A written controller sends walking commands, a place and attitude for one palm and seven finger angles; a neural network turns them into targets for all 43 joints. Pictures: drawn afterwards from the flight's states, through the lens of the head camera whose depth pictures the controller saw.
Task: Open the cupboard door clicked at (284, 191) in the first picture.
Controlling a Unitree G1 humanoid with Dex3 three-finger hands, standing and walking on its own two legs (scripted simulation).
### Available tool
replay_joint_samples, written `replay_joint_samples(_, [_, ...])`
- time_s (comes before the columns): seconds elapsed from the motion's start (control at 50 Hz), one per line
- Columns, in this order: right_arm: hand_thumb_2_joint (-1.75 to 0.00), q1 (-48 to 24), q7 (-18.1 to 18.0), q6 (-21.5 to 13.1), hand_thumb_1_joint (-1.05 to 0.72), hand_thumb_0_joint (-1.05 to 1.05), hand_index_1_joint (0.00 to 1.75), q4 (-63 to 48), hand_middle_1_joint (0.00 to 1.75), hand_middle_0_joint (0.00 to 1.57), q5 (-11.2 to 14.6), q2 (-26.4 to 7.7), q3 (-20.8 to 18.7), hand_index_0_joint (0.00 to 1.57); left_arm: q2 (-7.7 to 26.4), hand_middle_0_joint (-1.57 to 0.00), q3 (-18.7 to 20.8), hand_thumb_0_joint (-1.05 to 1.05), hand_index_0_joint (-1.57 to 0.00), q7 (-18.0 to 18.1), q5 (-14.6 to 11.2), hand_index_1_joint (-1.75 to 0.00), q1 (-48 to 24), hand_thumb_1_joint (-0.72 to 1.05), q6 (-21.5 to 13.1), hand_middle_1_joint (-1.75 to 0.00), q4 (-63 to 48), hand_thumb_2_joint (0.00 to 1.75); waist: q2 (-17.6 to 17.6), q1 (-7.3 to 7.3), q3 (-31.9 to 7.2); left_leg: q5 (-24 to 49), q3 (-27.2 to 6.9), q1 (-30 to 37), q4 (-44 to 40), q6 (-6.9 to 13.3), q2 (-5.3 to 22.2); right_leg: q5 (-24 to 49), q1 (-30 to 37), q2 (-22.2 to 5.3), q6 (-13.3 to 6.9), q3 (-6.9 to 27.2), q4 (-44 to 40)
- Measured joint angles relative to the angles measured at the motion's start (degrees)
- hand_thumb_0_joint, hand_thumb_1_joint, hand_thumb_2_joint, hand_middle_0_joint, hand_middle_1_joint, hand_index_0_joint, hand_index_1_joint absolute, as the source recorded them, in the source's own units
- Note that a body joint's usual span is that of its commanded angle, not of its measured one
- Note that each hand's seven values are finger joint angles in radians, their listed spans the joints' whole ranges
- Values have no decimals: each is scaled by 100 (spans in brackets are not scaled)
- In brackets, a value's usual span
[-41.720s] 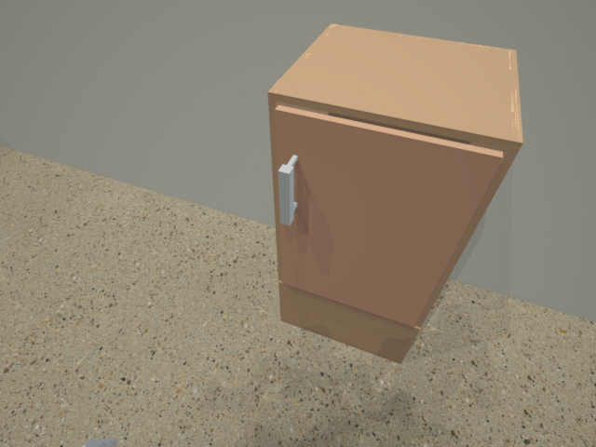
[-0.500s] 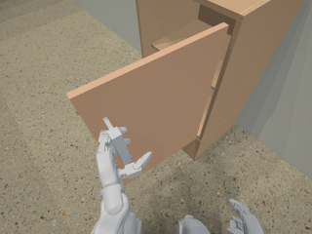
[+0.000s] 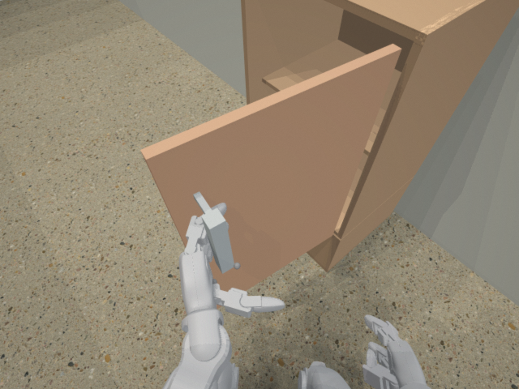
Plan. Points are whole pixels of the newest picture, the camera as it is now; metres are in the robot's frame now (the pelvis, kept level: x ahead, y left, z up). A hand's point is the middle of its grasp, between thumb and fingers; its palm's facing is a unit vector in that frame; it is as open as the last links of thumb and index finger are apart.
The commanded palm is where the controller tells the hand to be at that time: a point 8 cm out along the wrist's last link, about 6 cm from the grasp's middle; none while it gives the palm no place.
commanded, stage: slide the hand sideways off the handle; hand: left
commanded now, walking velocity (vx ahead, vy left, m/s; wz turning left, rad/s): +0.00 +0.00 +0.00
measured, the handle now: (213, 233) +0.34 +0.10 +0.04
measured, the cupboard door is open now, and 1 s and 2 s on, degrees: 83 85 85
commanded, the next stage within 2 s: draw the hand back to the body in 1.22 s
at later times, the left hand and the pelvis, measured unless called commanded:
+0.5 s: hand (231, 296) +0.25 +0.06 +0.03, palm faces -0.15 -0.99 +0.01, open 16.1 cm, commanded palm +0.23 +0.13 +0.04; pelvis -0.01 +0.02 -0.01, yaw -1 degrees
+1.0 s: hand (182, 320) +0.21 +0.12 +0.03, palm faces -0.08 -1.00 -0.02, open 16.1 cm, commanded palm +0.19 +0.18 +0.04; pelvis +0.00 +0.01 -0.02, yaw -1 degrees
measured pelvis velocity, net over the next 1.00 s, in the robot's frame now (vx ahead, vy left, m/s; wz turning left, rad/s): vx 0.00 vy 0.01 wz -0.01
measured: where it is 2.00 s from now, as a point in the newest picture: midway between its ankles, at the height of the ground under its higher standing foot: outside the picture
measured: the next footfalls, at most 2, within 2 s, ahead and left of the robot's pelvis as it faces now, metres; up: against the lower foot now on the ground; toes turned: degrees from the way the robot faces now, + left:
none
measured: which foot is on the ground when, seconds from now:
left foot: down 0.00-1.00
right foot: down 0.00-1.00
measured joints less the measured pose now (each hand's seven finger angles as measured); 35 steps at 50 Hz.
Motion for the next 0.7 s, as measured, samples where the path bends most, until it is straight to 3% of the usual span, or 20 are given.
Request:
replay_joint_samples(0.06, [-90,-12,15,-4,-90,1,30,-8,30,20,16,-15,18,20,33,-36,-4,-1,-36,-63,38,-63,0,-49,25,-60,-40,30,-4,-16,12,2,-1,-28,30,17,-14,4,-20,-15,14,-1,23])
replay_joint_samples(0.12, [-90,85,20,29,-90,1,30,-152,30,20,102,-83,7,20,418,-32,38,-1,-29,-1117,-47,-55,138,-49,-127,-52,-245,30,-2,-28,45,-1,-17,-103,106,43,-52,-17,-79,-56,27,-18,104])
replay_joint_samples(0.18, [-90,173,-36,50,-90,1,30,-289,30,20,245,-198,-19,20,906,-26,-15,-1,-21,-2275,-421,-46,198,-49,-230,-45,-450,30,63,-27,127,-30,-30,-144,215,70,-66,-38,-96,-71,49,-32,180])
replay_joint_samples(0.24, [-90,217,-95,48,-90,1,30,-389,30,20,359,-299,-30,20,1001,-22,-67,-1,-18,-2793,-829,-40,222,-50,-134,-39,-588,30,122,-50,202,-46,1,-148,266,106,-62,-25,-98,-69,85,-1,203])
replay_joint_samples(0.3, [-90,274,-103,63,-90,2,30,-494,30,20,381,-333,-42,20,828,-19,-72,-1,-17,-2746,-902,-36,317,-50,1,-35,-725,30,106,-79,196,-46,74,-168,270,140,-61,-7,-149,-72,120,71,224])
replay_joint_samples(0.44, [-90,367,-24,161,-90,2,30,-684,29,20,333,-250,-17,20,707,-17,-58,-1,-19,-2436,-578,-33,591,-50,52,-33,-996,30,-9,-130,105,-103,186,-231,340,173,-39,-39,-273,-53,151,185,329])
replay_joint_samples(0.7, [-90,334,-86,178,-90,2,30,-849,30,20,368,-195,69,20,1053,-19,238,-1,-21,-2806,-778,-32,1400,-50,-58,-32,-1638,30,10,-73,109,-206,120,-238,418,145,-2,-121,-244,-11,131,124,350])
